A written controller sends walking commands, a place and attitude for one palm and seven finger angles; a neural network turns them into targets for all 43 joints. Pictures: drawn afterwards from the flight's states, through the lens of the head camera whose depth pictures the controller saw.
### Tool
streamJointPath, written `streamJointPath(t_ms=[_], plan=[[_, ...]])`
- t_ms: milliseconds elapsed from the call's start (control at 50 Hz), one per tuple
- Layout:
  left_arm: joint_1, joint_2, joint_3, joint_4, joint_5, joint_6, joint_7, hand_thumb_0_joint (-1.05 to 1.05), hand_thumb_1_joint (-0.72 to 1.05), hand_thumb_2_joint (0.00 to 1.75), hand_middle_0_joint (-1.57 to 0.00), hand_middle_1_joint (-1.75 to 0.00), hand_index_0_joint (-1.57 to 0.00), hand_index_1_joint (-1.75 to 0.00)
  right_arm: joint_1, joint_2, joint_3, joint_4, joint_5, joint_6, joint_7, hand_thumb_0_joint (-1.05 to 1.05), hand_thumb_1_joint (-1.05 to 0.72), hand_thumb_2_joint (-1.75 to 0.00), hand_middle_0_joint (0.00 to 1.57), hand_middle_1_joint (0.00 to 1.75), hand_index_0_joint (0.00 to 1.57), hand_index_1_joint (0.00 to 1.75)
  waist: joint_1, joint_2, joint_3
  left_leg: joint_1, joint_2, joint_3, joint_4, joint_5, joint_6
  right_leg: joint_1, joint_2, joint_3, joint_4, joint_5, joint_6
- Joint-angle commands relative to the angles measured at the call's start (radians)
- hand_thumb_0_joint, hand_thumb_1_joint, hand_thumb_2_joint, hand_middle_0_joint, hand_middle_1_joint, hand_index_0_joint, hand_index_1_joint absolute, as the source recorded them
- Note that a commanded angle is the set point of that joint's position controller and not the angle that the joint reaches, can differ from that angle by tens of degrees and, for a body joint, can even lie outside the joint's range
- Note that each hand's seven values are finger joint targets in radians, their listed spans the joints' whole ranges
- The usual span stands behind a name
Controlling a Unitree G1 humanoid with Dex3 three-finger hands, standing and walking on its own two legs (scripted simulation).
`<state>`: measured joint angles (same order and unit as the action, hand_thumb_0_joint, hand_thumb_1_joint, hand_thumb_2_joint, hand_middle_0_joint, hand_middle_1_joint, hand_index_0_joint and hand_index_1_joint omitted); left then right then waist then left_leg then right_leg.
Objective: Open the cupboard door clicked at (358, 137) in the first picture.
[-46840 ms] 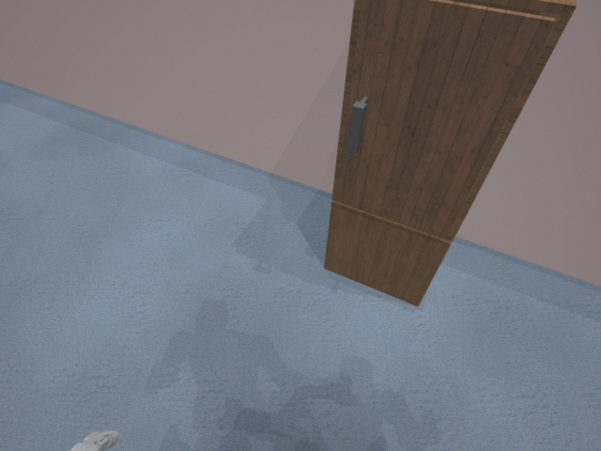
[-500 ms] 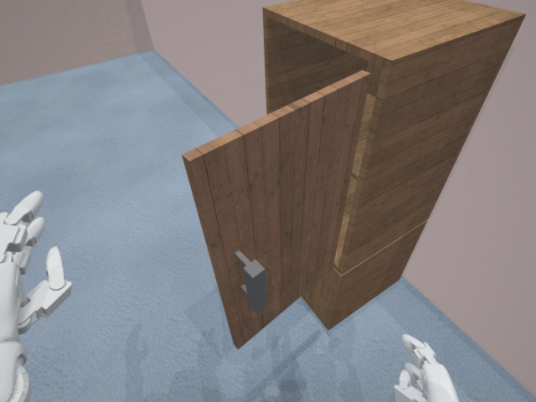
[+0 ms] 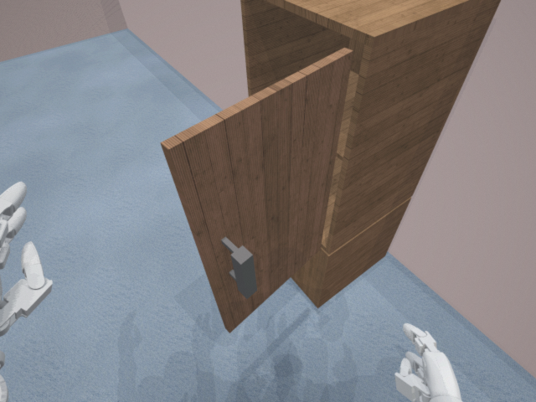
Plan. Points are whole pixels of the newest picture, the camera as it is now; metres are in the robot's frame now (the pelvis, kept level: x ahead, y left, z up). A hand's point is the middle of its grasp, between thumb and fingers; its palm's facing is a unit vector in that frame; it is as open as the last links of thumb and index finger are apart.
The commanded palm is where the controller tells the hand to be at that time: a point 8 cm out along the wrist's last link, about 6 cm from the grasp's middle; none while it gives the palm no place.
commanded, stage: step back with the hand held close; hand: left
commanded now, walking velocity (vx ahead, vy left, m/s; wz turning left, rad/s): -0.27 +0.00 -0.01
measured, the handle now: (237, 266) +0.35 +0.09 -0.04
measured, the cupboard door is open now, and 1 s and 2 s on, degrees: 98 98 98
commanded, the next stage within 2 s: stop stepping back and stand still in 1.22 s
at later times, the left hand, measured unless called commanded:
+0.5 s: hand out of the picture +0.12 +0.29 +0.15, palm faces +0.46 -0.73 -0.51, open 7.4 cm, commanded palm +0.06 +0.32 +0.17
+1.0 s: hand out of the picture +0.06 +0.27 +0.15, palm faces +0.37 -0.78 -0.50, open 7.4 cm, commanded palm -0.02 +0.32 +0.17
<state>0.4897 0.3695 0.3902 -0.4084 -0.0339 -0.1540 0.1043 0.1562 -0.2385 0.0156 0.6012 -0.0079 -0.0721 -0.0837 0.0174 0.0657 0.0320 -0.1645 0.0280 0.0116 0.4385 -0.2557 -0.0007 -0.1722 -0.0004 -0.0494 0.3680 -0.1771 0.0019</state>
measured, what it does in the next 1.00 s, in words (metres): walks backwards: right foot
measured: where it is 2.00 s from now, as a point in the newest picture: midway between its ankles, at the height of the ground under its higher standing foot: outside the picture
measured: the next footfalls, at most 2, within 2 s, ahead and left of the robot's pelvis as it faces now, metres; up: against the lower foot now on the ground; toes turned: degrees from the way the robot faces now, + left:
right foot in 0.82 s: -0.09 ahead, -0.11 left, +0.00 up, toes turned +8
right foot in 1.28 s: -0.26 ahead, -0.07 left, +0.00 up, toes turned -5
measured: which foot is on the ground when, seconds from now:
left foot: down 0.00-1.00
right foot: down 0.00-0.66, up 0.68-0.80, down 0.82-1.00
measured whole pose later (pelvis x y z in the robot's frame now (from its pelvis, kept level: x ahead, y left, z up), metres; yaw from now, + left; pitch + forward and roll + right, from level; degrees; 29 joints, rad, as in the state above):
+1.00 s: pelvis -0.14 +0.01 -0.01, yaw +3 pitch +1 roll -3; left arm 0.55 0.45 0.40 -0.54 -0.02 -0.23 0.12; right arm 0.14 -0.22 -0.01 0.63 0.01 -0.09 -0.08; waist 0.00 0.00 0.04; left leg -0.43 0.00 -0.02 0.54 -0.13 0.03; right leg -0.26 0.08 0.06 0.50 -0.26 0.00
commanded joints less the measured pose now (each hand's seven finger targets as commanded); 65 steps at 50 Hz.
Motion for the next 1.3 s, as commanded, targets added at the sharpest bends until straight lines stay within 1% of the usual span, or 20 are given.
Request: streamJointPath(t_ms=[0,180,360,500,580,640,700,760,820,860,880,940,980,1040,1100,1200,1220,1240,1260,1280], plan=[[0.06,0.208,0.145,-0.23,-0.007,-0.06,0.03,0.0,0.9,0.9,-0.2,-0.3,-0.2,-0.3,-0.086,-0.112,-0.06,-0.174,0.001,-0.013,-0.015,0.0,-0.9,-0.9,0.2,0.3,0.2,0.3,-0.002,-0.043,-0.218,0.01,0.018,-0.008,-0.019,0.402,0.018,0.088,-0.062,0.038,0.022,0.388,-0.002],[0.069,0.227,0.16,-0.275,-0.003,-0.065,0.049,0.0,0.9,0.9,-0.2,-0.3,-0.2,-0.3,-0.086,-0.113,-0.068,-0.2,0.009,0.004,-0.023,0.0,-0.9,-0.9,0.2,0.3,0.2,0.3,-0.002,-0.016,-0.172,-0.124,0.032,-0.034,-0.04,0.242,0.028,0.06,-0.053,0.052,0.058,0.243,0.003],[0.006,0.212,0.179,-0.306,0.045,-0.106,0.062,0.0,0.9,0.9,-0.2,-0.3,-0.2,-0.3,-0.067,-0.132,-0.068,-0.222,0.006,-0.04,-0.02,0.0,-0.9,-0.9,0.2,0.3,0.2,0.3,0.001,0.073,-0.08,-0.588,0.113,-0.149,-0.198,-0.368,0.109,0.261,0.016,0.058,0.28,0.072,0.021],[-0.043,0.217,0.156,-0.335,0.031,-0.121,0.066,0.0,0.9,0.9,-0.2,-0.3,-0.2,-0.3,-0.021,-0.119,-0.067,-0.183,0.002,-0.068,-0.006,0.0,-0.9,-0.9,0.2,0.3,0.2,0.3,-0.026,-0.094,-0.062,-0.314,-0.018,-0.048,0.103,-0.288,0.04,-0.144,-0.104,0.208,-0.013,-0.226,-0.04],[-0.026,0.236,0.166,-0.345,0.016,-0.131,0.083,0.0,0.9,0.9,-0.2,-0.3,-0.2,-0.3,-0.024,-0.115,-0.061,-0.157,0.0,-0.07,-0.017,0.0,-0.9,-0.9,0.2,0.3,0.2,0.3,-0.031,-0.038,-0.074,-0.205,-0.005,-0.077,0.065,-0.253,0.027,-0.25,-0.085,0.127,-0.017,-0.292,-0.025],[-0.005,0.243,0.207,-0.346,0.032,-0.142,0.083,0.0,0.9,0.9,-0.2,-0.3,-0.2,-0.3,-0.064,-0.136,-0.064,-0.174,0.001,-0.079,-0.026,0.0,-0.9,-0.9,0.2,0.3,0.2,0.3,-0.011,0.176,-0.092,-0.563,0.151,-0.272,-0.251,-0.444,0.101,0.122,0.057,0.047,0.322,-0.087,0.024],[0.028,0.235,0.224,-0.306,0.039,-0.146,0.064,0.0,0.9,0.9,-0.2,-0.3,-0.2,-0.3,-0.07,-0.126,-0.082,-0.18,-0.003,-0.096,-0.016,0.0,-0.9,-0.9,0.2,0.3,0.2,0.3,0.003,0.123,-0.123,-0.622,0.227,-0.299,-0.25,-0.41,0.159,0.219,0.097,0.081,0.483,-0.091,0.022],[0.043,0.21,0.195,-0.285,0.029,-0.157,0.048,0.0,0.9,0.9,-0.2,-0.3,-0.2,-0.3,-0.073,-0.118,-0.074,-0.163,-0.014,-0.117,-0.002,0.0,-0.9,-0.9,0.2,0.3,0.2,0.3,-0.003,0.069,-0.037,-0.528,0.149,-0.217,-0.121,-0.244,0.128,0.098,0.065,0.136,0.246,-0.025,-0.009],[0.021,0.255,0.17,-0.302,0.004,-0.164,0.055,0.0,0.9,0.9,-0.2,-0.3,-0.2,-0.3,-0.044,-0.098,-0.064,-0.109,-0.009,-0.109,0.01,0.0,-0.9,-0.9,0.2,0.3,0.2,0.3,-0.031,-0.059,-0.208,-0.069,0.011,-0.012,0.106,0.264,0.01,-0.123,-0.107,0.273,0.031,0.438,-0.049],[0.005,0.282,0.171,-0.329,0.006,-0.147,0.062,0.0,0.9,0.9,-0.2,-0.3,-0.2,-0.3,-0.044,-0.099,-0.082,-0.109,0.011,-0.103,0.0,0.0,-0.9,-0.9,0.2,0.3,0.2,0.3,-0.032,-0.164,-0.316,0.021,-0.037,0.041,0.195,0.258,-0.004,-0.079,-0.129,0.236,0.031,0.672,-0.007],[0.029,0.295,0.183,-0.315,0.002,-0.136,0.059,0.0,0.9,0.9,-0.2,-0.3,-0.2,-0.3,-0.059,-0.094,-0.085,-0.122,0.016,-0.094,-0.004,0.0,-0.9,-0.9,0.2,0.3,0.2,0.3,-0.021,-0.204,-0.288,-0.002,-0.05,0.034,0.223,0.123,-0.006,-0.117,-0.144,0.234,-0.006,0.518,-0.028],[0.034,0.31,0.203,-0.31,-0.001,-0.121,0.054,0.0,0.9,0.9,-0.2,-0.3,-0.2,-0.3,-0.101,-0.083,-0.069,-0.132,0.009,-0.064,-0.012,0.0,-0.9,-0.9,0.2,0.3,0.2,0.3,-0.024,-0.109,-0.135,-0.056,-0.054,0.012,0.118,0.146,-0.012,-0.184,-0.127,0.222,-0.025,0.42,-0.062],[0.049,0.309,0.213,-0.301,-0.011,-0.129,0.047,0.0,0.9,0.9,-0.2,-0.3,-0.2,-0.3,-0.098,-0.103,-0.073,-0.135,0.012,-0.052,-0.019,0.0,-0.9,-0.9,0.2,0.3,0.2,0.3,-0.008,0.051,-0.171,0.007,0.037,-0.078,-0.045,0.348,0.016,-0.158,0.021,0.117,0.063,0.198,0.004],[0.035,0.273,0.201,-0.323,-0.008,-0.137,0.031,0.0,0.9,0.9,-0.2,-0.3,-0.2,-0.3,-0.11,-0.128,-0.087,-0.166,-0.012,-0.084,-0.014,0.0,-0.9,-0.9,0.2,0.3,0.2,0.3,0.005,0.251,-0.189,-0.324,0.276,-0.344,-0.369,-0.114,0.155,0.094,0.142,0.098,0.538,-0.251,0.011],[0.064,0.23,0.165,-0.313,-0.019,-0.108,0.044,0.0,0.9,0.9,-0.2,-0.3,-0.2,-0.3,-0.087,-0.106,-0.085,-0.136,-0.004,-0.11,0.006,0.0,-0.9,-0.9,0.2,0.3,0.2,0.3,0.014,0.064,-0.19,-0.212,0.25,-0.228,-0.315,-0.126,0.148,-0.039,0.096,0.091,0.566,-0.314,-0.013],[-0.019,0.225,0.117,-0.339,-0.037,-0.088,0.055,0.0,0.9,0.9,-0.2,-0.3,-0.2,-0.3,-0.089,-0.103,-0.075,-0.106,-0.012,-0.108,0.017,0.0,-0.9,-0.9,0.2,0.3,0.2,0.3,0.003,0.132,-0.201,-0.106,0.19,-0.115,-0.274,-0.069,0.042,-0.021,0.056,0.041,0.114,-0.334,-0.049],[-0.042,0.242,0.12,-0.338,-0.036,-0.096,0.053,0.0,0.9,0.9,-0.2,-0.3,-0.2,-0.3,-0.081,-0.095,-0.073,-0.103,-0.011,-0.096,0.018,0.0,-0.9,-0.9,0.2,0.3,0.2,0.3,-0.004,0.04,-0.185,-0.07,0.145,-0.077,-0.129,-0.014,0.006,-0.075,-0.021,0.136,-0.076,-0.259,-0.081],[-0.057,0.298,0.149,-0.358,-0.025,-0.104,0.054,0.0,0.9,0.9,-0.2,-0.3,-0.2,-0.3,-0.05,-0.077,-0.07,-0.088,-0.009,-0.078,0.019,0.0,-0.9,-0.9,0.2,0.3,0.2,0.3,-0.022,-0.121,-0.197,-0.003,0.06,-0.044,0.113,0.03,-0.03,-0.209,-0.191,0.369,-0.199,-0.2,-0.148],[-0.113,0.327,0.158,-0.364,-0.015,-0.12,0.062,0.0,0.9,0.9,-0.2,-0.3,-0.2,-0.3,-0.072,-0.071,-0.058,-0.088,-0.012,-0.079,0.016,0.0,-0.9,-0.9,0.2,0.3,0.2,0.3,-0.011,-0.2,-0.151,-0.014,-0.012,-0.023,0.354,-0.033,-0.049,-0.338,-0.35,0.475,-0.255,-0.03,-0.199],[-0.152,0.394,0.222,-0.353,0.014,-0.138,0.077,0.0,0.9,0.9,-0.2,-0.3,-0.2,-0.3,-0.095,-0.071,-0.038,-0.093,-0.041,-0.089,0.019,0.0,-0.9,-0.9,0.2,0.3,0.2,0.3,0.008,-0.2,-0.106,-0.117,-0.022,0.007,0.441,-0.116,-0.055,-0.303,-0.363,0.424,-0.188,0.244,-0.201]])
